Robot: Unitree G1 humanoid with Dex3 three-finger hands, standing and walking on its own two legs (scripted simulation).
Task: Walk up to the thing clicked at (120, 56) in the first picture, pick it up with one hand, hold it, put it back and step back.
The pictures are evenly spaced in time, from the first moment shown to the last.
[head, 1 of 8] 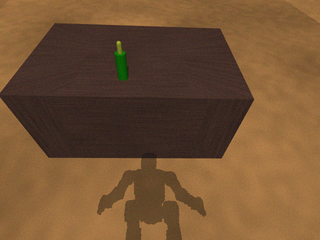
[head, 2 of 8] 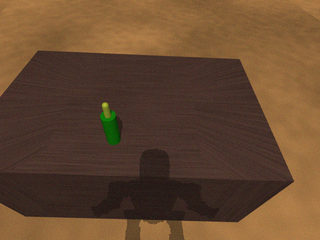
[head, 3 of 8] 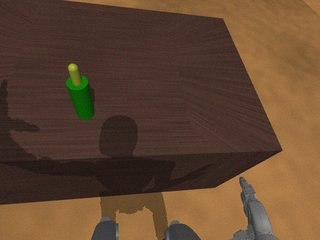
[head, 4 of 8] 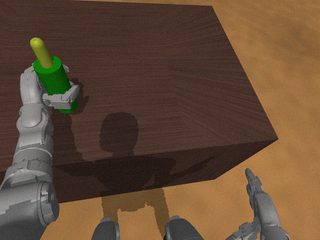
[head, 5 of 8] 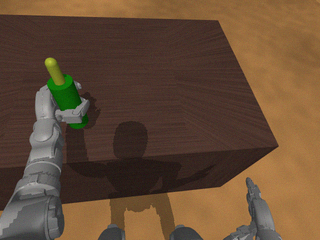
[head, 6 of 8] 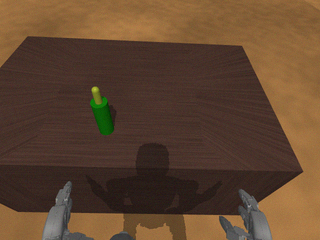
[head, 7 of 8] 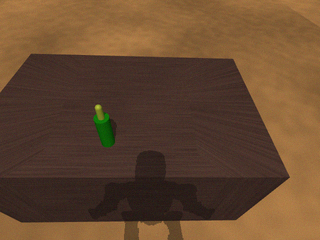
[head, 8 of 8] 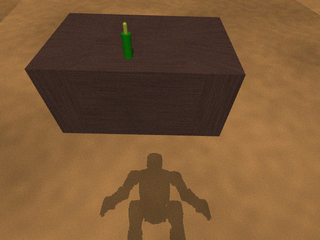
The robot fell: no
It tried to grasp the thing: yes
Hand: left
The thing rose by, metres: 0.23
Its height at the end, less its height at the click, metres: +0.00
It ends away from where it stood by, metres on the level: 0.01
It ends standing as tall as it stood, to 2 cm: yes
